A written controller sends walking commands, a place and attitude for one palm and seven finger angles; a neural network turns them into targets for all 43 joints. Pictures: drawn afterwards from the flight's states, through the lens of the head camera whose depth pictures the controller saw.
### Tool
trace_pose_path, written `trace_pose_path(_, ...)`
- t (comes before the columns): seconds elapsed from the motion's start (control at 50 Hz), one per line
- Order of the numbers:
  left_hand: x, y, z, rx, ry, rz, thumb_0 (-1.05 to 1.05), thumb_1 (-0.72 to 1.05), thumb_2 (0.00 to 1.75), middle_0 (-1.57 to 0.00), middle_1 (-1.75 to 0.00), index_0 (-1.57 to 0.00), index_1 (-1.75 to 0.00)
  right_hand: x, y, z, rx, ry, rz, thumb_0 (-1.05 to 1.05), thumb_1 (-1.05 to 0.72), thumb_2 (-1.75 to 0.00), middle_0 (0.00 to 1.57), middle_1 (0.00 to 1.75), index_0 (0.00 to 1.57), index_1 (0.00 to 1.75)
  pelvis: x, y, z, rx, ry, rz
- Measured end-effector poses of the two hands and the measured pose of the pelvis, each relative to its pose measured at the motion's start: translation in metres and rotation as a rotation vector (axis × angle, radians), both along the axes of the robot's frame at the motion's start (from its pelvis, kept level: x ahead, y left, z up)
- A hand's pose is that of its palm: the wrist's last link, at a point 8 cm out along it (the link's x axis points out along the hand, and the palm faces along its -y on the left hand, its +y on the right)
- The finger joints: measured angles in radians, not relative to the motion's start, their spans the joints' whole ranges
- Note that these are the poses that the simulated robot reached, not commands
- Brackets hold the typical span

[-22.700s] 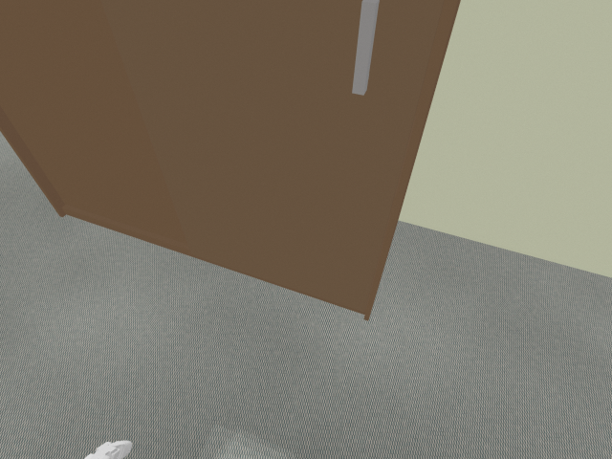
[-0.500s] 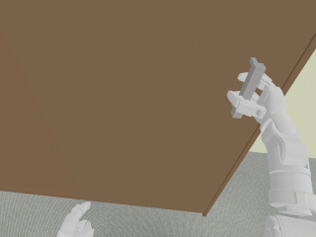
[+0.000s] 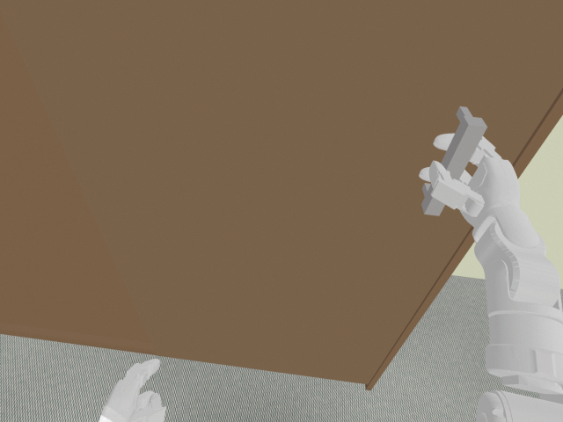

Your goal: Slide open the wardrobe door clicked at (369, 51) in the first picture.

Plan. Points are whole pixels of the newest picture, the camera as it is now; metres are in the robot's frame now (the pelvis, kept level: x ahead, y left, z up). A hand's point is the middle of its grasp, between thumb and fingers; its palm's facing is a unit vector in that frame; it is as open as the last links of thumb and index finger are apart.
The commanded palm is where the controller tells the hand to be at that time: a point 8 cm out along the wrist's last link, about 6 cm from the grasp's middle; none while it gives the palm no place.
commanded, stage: grip the handle and tug to test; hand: right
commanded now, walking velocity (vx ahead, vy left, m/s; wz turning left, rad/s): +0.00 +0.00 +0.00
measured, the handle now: (446, 162) +0.44 -0.19 +0.20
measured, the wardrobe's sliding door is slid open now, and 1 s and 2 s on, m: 0.00 0.00 0.08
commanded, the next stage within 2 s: tug the door sideways, standing still in 0.36 s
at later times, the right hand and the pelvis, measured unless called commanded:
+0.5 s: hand (440, 186) +0.38 -0.17 +0.20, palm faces +0.04 +1.00 -0.01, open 6.1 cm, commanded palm +0.34 -0.22 +0.21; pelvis +0.04 +0.00 +0.00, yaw +3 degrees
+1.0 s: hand (435, 187) +0.39 -0.17 +0.20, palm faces +0.10 +0.99 -0.10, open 6.2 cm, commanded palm +0.37 -0.20 +0.21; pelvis +0.03 -0.02 +0.00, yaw -4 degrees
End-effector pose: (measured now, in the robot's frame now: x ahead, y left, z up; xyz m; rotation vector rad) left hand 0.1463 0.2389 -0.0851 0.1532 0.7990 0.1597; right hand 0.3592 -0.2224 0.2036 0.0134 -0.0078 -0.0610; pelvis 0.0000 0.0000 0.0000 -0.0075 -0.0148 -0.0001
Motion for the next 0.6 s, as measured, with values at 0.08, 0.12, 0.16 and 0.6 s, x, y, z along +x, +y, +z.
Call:
trace_pose_path(0.08, 0.001, 0.0, 0.0, -0.007, -0.007, 0.005, 0.01, 0.9, 0.9, -0.2, -0.3, -0.2, -0.3, -0.001, 0.001, 0.0, -0.004, -0.006, -0.008, 0.0, -0.72, -0.8, 0.32, 1.36, 0.31, 1.35, 0.001, 0.0, 0.0, -0.001, 0.001, 0.006)
trace_pose_path(0.12, 0.002, 0.0, 0.001, -0.01, -0.011, 0.008, 0.01, 0.9, 0.9, -0.2, -0.3, -0.2, -0.3, -0.001, 0.001, -0.001, -0.005, -0.01, -0.01, 0.0, -0.73, -0.79, 0.31, 1.37, 0.31, 1.35, 0.003, 0.0, 0.0, -0.002, 0.002, 0.009)
trace_pose_path(0.16, 0.004, 0.0, 0.002, -0.013, -0.015, 0.01, 0.01, 0.9, 0.9, -0.2, -0.3, -0.2, -0.3, -0.001, 0.002, -0.001, -0.006, -0.014, -0.01, 0.0, -0.73, -0.78, 0.3, 1.37, 0.3, 1.35, 0.005, 0.0, 0.0, -0.003, 0.003, 0.013)
trace_pose_path(0.6, 0.066, -0.01, 0.01, -0.007, -0.06, -0.038, 0.01, 0.9, 0.9, -0.2, -0.3, -0.2, -0.3, -0.002, 0.0, -0.001, -0.028, -0.032, 0.017, -0.01, -0.73, -0.79, 0.3, 1.35, 0.26, 1.33, 0.044, -0.006, -0.001, 0.003, 0.037, 0.023)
